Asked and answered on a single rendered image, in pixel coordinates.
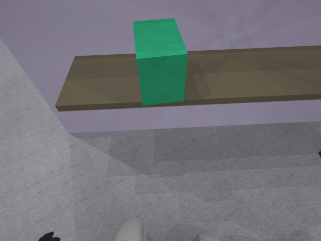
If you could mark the robot left thigh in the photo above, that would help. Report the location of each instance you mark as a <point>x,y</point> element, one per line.
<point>131,230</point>

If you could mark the table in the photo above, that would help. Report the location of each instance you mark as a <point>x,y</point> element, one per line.
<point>212,77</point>

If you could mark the carton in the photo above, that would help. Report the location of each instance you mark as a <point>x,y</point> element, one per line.
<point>161,59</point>

